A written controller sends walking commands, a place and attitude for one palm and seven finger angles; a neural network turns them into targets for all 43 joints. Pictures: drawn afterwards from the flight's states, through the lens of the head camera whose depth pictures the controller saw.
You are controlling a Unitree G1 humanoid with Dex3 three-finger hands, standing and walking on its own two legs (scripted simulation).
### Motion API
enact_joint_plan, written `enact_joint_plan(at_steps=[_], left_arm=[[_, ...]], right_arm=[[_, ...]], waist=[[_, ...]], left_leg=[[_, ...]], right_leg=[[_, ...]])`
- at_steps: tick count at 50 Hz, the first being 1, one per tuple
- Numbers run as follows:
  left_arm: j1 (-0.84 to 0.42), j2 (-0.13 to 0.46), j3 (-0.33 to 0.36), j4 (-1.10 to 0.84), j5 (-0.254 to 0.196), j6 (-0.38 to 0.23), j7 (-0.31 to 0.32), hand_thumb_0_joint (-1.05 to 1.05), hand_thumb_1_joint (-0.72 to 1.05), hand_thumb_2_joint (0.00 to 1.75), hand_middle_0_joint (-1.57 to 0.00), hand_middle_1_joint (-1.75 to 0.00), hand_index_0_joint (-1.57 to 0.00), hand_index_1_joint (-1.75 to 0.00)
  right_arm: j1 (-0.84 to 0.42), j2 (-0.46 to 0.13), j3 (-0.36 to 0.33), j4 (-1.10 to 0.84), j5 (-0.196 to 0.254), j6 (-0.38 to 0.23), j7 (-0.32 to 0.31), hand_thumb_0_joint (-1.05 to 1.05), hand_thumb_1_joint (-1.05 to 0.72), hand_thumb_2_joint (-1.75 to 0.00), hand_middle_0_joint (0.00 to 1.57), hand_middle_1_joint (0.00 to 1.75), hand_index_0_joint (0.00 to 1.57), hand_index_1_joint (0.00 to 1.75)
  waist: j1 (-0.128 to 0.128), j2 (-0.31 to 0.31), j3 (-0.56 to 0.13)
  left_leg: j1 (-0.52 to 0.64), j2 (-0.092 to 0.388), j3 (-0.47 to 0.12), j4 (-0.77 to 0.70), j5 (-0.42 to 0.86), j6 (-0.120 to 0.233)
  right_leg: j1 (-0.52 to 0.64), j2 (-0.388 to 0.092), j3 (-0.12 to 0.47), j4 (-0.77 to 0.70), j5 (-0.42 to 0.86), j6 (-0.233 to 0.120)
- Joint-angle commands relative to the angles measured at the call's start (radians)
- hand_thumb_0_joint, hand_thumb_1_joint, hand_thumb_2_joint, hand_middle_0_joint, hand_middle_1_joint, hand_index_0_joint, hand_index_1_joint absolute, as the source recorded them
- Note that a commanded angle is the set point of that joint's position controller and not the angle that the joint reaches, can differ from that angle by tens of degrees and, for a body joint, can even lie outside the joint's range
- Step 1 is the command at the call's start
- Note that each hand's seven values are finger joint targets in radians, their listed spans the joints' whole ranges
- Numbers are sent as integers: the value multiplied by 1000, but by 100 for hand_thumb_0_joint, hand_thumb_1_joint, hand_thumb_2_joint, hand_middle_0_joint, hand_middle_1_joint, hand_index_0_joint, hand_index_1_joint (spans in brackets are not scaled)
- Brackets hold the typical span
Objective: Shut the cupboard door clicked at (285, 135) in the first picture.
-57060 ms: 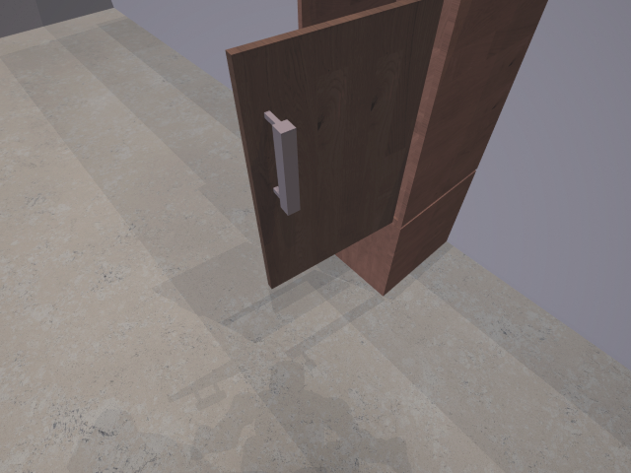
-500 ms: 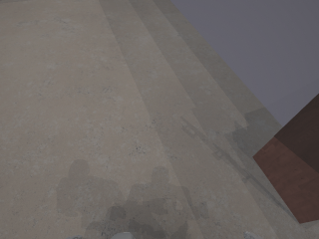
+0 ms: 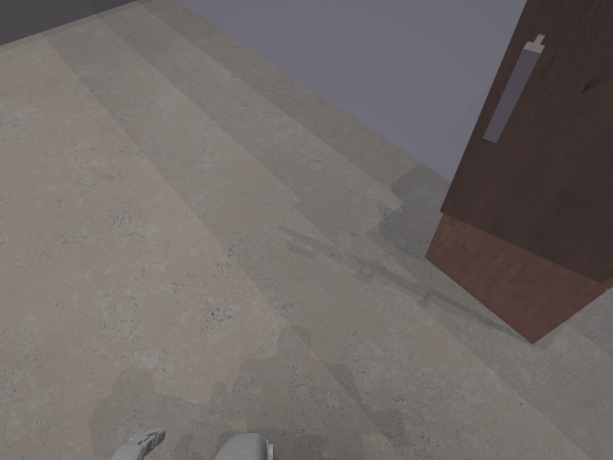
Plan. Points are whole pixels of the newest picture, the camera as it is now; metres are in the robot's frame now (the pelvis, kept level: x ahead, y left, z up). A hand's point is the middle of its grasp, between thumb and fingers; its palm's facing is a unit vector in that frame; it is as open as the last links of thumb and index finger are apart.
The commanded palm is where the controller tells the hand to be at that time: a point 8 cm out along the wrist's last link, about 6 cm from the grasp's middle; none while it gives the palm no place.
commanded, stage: turn to face it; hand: left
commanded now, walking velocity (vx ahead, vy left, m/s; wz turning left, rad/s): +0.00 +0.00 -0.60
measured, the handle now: (514, 90) +0.70 -0.34 +0.07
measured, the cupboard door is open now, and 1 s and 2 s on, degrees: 15 15 15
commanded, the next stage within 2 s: take the last steps up to it in 0.90 s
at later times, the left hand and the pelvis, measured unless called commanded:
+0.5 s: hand (184, 425) +0.18 +0.21 -0.15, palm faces -0.28 -0.94 -0.21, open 7.3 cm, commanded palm none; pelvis +0.02 +0.03 +0.01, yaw -18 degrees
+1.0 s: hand (223, 416) +0.20 +0.15 -0.18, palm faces -0.46 -0.87 -0.17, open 7.3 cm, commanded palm none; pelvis +0.04 +0.02 +0.00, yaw -29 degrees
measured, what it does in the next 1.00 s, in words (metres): steps on the spot, turning right: left foot, then right foot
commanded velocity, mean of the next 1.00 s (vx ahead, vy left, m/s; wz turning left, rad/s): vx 0.01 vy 0.00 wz -0.43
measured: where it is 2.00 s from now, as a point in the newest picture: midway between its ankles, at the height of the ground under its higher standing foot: (387, 449)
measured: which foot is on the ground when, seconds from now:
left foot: up 0.00-0.22, down 0.24-0.60, up 0.62-0.90, down 0.92-1.00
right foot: down 0.00-0.24, up 0.26-0.60, down 0.62-0.92, up 0.94-1.00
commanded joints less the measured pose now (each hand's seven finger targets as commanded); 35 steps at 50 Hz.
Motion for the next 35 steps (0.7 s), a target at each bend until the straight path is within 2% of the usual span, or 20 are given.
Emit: enact_joint_plan(at_steps=[1, 7, 9, 10, 11, 12, 13, 15, 17, 20, 24, 26, 27, 28, 29, 30, 31, 32, 33, 35], left_arm=[[29, 195, 51, -62, 4, -20, 20, 0, 90, 90, -20, -30, -20, -30], [33, 223, 62, -49, 12, -12, 18, 0, 90, 90, -20, -30, -20, -30], [-9, 220, 62, -55, 5, -6, 16, 0, 90, 90, -20, -30, -20, -30], [-16, 193, 58, -58, -2, -2, 14, 0, 90, 90, -20, -30, -20, -30], [25, 131, 47, -71, -11, 5, 9, 0, 90, 90, -20, -30, -20, -30], [36, 109, 37, -85, -10, 2, 1, 0, 90, 90, -20, -30, -20, -30], [12, 133, 43, -85, 2, 6, -2, 0, 90, 90, -20, -30, -20, -30], [-4, 131, 57, -67, 5, 9, -15, 0, 90, 90, -20, -30, -20, -30], [-5, 106, 51, -58, 3, 16, -26, 0, 90, 90, -20, -30, -20, -30], [-28, 83, 44, -66, 0, 25, -29, 0, 90, 90, -20, -30, -20, -30], [-47, 66, 37, -71, 4, 20, -32, 0, 90, 90, -20, -30, -20, -30], [-35, 70, 35, -68, 4, 16, -28, 0, 90, 90, -20, -30, -20, -30], [-13, 78, 35, -62, 4, 11, -25, 0, 90, 90, -20, -30, -20, -30], [41, 90, 39, -47, 5, 5, -23, 0, 90, 90, -20, -30, -20, -30], [102, 143, 49, -27, 10, -4, -17, 0, 90, 90, -20, -30, -20, -30], [130, 246, 66, -14, 19, -18, -3, 0, 90, 90, -20, -30, -20, -30], [176, 284, 64, -2, 4, -18, 6, 0, 90, 90, -20, -30, -20, -30], [151, 261, 71, -1, 6, -18, 22, 0, 90, 90, -20, -30, -20, -30], [103, 242, 65, -8, 9, -18, 29, 0, 90, 90, -20, -30, -20, -30], [13, 186, 46, -28, 8, -18, 29, 0, 90, 90, -20, -30, -20, -30]], right_arm=[[-27, -61, -11, -106, 6, -37, 0, 0, -90, -90, 20, 30, 20, 30], [-39, -47, -8, -126, 16, -49, -3, 0, -90, -90, 20, 30, 20, 30], [41, -49, -7, -103, 17, -56, -9, 0, -90, -90, 20, 30, 20, 30], [76, -72, -9, -90, 15, -66, -13, 0, -90, -90, 20, 30, 20, 30], [99, -156, -21, -89, 2, -77, -17, 0, -90, -90, 20, 30, 20, 30], [124, -225, -34, -103, -2, -73, -17, 0, -90, -90, 20, 30, 20, 30], [121, -218, -30, -103, -12, -74, -23, 0, -90, -90, 20, 30, 20, 30], [44, -166, -20, -124, -14, -78, -27, 0, -90, -90, 20, 30, 20, 30], [13, -136, -12, -127, -12, -79, -29, 0, -90, -90, 20, 30, 20, 30], [59, -138, -20, -100, -10, -76, -25, 0, -90, -90, 20, 30, 20, 30], [67, -156, -32, -77, -12, -68, -15, 0, -90, -90, 20, 30, 20, 30], [57, -166, -40, -71, -12, -64, -10, 0, -90, -90, 20, 30, 20, 30], [53, -165, -39, -69, -9, -62, -8, 0, -90, -90, 20, 30, 20, 30], [35, -166, -40, -68, -5, -61, -6, 0, -90, -90, 20, 30, 20, 30], [28, -143, -39, -75, 4, -60, -1, 0, -90, -90, 20, 30, 20, 30], [16, -59, -21, -109, 10, -56, 4, 0, -90, -90, 20, 30, 20, 30], [-33, -61, -10, -132, 9, -44, 0, 0, -90, -90, 20, 30, 20, 30], [-48, -60, -11, -131, 11, -36, -9, 0, -90, -90, 20, 30, 20, 30], [-45, -65, -10, -113, 10, -37, -13, 0, -90, -90, 20, 30, 20, 30], [2, -63, -8, -76, 7, -39, -5, 0, -90, -90, 20, 30, 20, 30]], waist=[[23, -200, -150], [27, -192, -148], [-15, -189, -161], [-31, -156, -168], [-26, 85, -204], [-30, 268, -204], [-42, 210, -191], [-3, 156, -132], [8, 116, -133], [-11, 124, -156], [-22, 153, -132], [-16, 172, -129], [-1, 153, -133], [30, 115, -156], [58, 5, -175], [74, -314, -166], [109, -308, -159], [85, -275, -154], [69, -315, -134], [16, -260, -136]], left_leg=[[-91, -6, -36, -12, 69, -21], [34, -58, -23, -308, 54, -11], [174, -71, -18, -492, 182, -4], [307, -43, -35, -634, 273, 8], [430, 155, -232, -738, 356, 75], [440, 363, -405, -763, 509, 192], [384, 395, -413, -759, 546, 248], [329, 312, -267, -735, 623, 233], [366, 251, -119, -704, 701, 204], [411, 255, -48, -689, 714, 206], [352, 260, 2, -678, 635, 194], [324, 272, 7, -650, 596, 185], [297, 262, 20, -614, 575, 165], [260, 240, 48, -549, 519, 131], [167, 187, 92, -431, 381, 77], [-77, 37, 162, -232, -44, 11], [-121, -13, 43, -43, -187, 8], [-156, -5, -23, 45, -146, 10], [-185, 4, -53, 85, -111, 7], [-119, 9, -48, 53, -2, -3]], right_leg=[[159, -235, 253, -201, 539, -161], [121, -226, 351, -164, 523, -168], [50, -189, 351, -116, 465, -121], [-45, -140, 326, -61, 380, -72], [-179, -7, 219, 85, 107, -7], [-263, 54, 70, 333, -297, 39], [-276, 22, 88, 512, -326, 47], [-296, -22, 79, 639, -231, 63], [-291, -40, 37, 593, -170, 76], [-247, -45, 3, 463, -149, 79], [-136, -24, -53, 262, -125, 61], [-68, -18, -66, 160, -97, 47], [-2, -12, -69, 63, -30, 38], [91, -9, -73, -71, 84, 27], [216, -77, 14, -179, 198, 0], [339, -325, 333, -256, 430, -94], [256, -416, 409, -254, 570, -187], [236, -390, 407, -247, 572, -215], [220, -362, 398, -239, 528, -220], [171, -278, 241, -209, 537, -178]])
